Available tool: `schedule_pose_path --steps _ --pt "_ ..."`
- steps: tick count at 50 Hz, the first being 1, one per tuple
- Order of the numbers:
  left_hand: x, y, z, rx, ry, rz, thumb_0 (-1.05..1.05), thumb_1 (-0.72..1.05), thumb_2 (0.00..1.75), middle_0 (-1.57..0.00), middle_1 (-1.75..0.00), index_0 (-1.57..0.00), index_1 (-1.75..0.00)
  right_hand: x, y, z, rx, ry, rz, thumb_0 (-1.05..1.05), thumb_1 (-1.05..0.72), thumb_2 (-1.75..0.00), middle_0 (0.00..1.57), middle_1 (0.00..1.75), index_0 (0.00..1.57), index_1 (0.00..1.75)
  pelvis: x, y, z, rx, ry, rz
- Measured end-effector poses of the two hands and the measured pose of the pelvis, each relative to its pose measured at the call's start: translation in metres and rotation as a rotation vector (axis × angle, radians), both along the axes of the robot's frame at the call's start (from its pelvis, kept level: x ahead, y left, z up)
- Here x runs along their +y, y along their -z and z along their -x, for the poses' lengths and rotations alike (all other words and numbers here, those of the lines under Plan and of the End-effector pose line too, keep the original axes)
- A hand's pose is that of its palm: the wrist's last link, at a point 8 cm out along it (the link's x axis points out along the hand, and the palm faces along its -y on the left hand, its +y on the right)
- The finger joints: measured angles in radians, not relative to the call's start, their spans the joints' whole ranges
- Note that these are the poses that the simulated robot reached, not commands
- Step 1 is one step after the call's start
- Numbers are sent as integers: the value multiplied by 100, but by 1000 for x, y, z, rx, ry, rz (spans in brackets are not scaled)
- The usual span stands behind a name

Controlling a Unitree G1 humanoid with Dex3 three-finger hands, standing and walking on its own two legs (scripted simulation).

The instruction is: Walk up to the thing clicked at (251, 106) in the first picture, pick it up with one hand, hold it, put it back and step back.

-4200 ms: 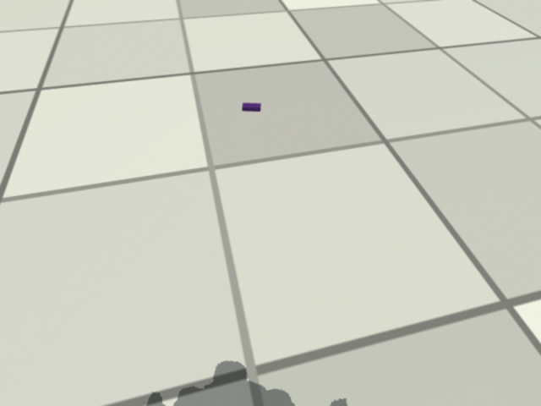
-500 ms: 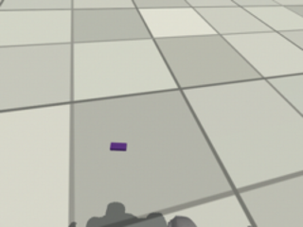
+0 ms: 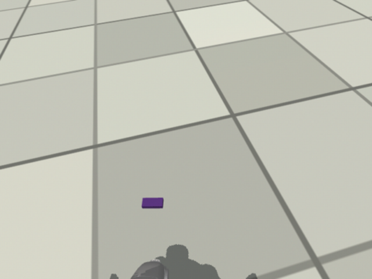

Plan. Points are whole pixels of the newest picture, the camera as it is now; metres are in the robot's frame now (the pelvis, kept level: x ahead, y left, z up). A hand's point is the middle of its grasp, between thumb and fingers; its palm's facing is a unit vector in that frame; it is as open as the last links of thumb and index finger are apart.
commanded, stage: walk up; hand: left
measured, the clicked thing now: (152, 203) +0.61 +0.26 -0.76
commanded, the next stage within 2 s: none
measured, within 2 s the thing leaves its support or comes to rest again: neither
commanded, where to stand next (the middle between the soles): +0.22 +0.03 m, yaw +0 degrees
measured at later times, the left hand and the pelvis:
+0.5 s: hand (73, 271) +0.16 +0.30 -0.17, palm faces -0.06 -0.93 -0.36, open 7.4 cm; pelvis +0.10 +0.04 -0.01, yaw +0 degrees
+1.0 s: hand (89, 257) +0.19 +0.27 -0.15, palm faces -0.03 -0.95 -0.32, open 7.4 cm; pelvis +0.09 +0.02 +0.00, yaw +0 degrees
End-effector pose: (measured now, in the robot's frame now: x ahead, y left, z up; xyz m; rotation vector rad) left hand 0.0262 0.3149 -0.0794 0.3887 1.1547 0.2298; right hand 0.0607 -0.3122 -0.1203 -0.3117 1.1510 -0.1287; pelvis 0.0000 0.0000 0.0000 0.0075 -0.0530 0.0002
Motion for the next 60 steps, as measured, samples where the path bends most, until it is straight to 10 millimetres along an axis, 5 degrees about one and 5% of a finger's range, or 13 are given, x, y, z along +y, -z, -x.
schedule_pose_path --steps 11,21,30,35,51,60 --pt "37 55 -63 23 -13 62 1 90 90 -21 -30 -21 -30 27 -17 -86 -72 -26 107 1 -90 -90 21 30 21 30 35 23 -67 -1 -17 9" --pt "36 48 -126 14 28 81 1 91 90 -21 -30 -21 -30 42 -27 -96 -39 9 116 0 -90 -90 21 30 21 30 41 9 -93 -6 -8 14" --pt "20 45 -132 43 14 8 1 91 90 -21 -30 -21 -30 29 16 -110 -22 43 44 1 -90 -90 21 30 21 30 23 24 -97 -18 9 22" --pt "8 36 -135 25 22 10 1 90 90 -21 -30 -21 -30 36 25 -113 -14 40 -9 1 -90 -90 21 30 21 30 18 20 -93 -15 6 -10" --pt "-1 38 -161 -18 18 107 1 90 90 -21 -30 -21 -30 26 -3 -75 101 71 60 1 -90 -90 21 30 21 30 23 2 -95 1 4 6" --pt "6 43 -146 67 -25 108 1 90 90 -21 -30 -21 -30 29 -8 -90 116 70 69 1 -90 -90 20 30 20 30 25 -2 -107 10 -1 10"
